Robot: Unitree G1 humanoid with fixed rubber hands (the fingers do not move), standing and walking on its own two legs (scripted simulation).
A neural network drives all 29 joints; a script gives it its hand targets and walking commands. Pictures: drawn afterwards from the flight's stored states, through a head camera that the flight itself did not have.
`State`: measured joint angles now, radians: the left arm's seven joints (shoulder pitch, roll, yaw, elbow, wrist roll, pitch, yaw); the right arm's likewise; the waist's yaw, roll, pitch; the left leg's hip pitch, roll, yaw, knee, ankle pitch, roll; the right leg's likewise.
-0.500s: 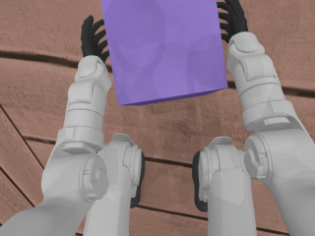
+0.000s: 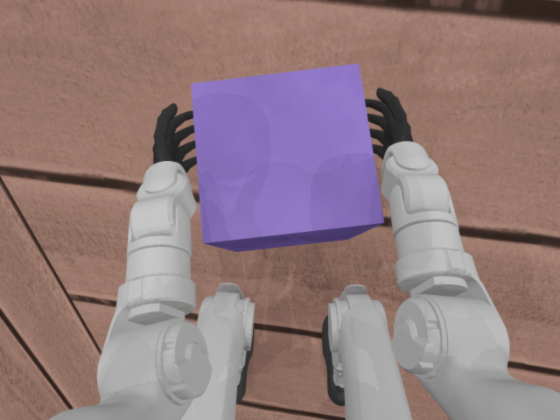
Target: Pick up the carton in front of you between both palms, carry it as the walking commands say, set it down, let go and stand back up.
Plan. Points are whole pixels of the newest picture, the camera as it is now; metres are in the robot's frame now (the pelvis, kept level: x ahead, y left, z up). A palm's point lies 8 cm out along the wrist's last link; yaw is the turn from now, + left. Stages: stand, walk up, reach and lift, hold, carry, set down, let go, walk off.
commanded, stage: reach and lift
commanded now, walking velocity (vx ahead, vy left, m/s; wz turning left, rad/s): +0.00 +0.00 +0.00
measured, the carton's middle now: (285, 177) +0.47 +0.01 -0.13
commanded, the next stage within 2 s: none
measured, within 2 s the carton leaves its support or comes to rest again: neither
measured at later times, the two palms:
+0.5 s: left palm (106, 132) +0.43 +0.15 +0.11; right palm (461, 123) +0.44 -0.14 +0.11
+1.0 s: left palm out of the picture +0.39 +0.15 +0.26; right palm out of the picture +0.39 -0.15 +0.26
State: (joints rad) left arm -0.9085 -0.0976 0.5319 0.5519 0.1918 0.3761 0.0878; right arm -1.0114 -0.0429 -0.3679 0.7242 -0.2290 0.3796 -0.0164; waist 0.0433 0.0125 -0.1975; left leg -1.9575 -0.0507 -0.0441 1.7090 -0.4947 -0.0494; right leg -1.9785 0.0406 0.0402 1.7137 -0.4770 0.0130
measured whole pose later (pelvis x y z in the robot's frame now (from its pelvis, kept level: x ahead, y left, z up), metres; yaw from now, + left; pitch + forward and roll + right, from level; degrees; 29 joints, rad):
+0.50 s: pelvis +0.05 +0.00 +0.14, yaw -1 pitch +29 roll +1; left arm -0.58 -0.14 0.43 0.55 0.20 0.35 0.06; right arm -0.62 0.08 -0.36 0.62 -0.22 0.36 -0.03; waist 0.03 0.00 -0.24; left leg -1.30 -0.03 -0.05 1.26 -0.47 -0.03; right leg -1.32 0.03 0.04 1.26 -0.45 0.01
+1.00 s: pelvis +0.09 +0.01 +0.25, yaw -1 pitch +6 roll +0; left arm -0.30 -0.16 0.30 0.42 0.23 0.48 0.03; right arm -0.29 0.15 -0.28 0.43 -0.23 0.49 -0.03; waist 0.01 0.00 -0.11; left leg -0.44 -0.02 -0.06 0.64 -0.30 -0.01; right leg -0.45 0.02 0.05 0.63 -0.28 0.01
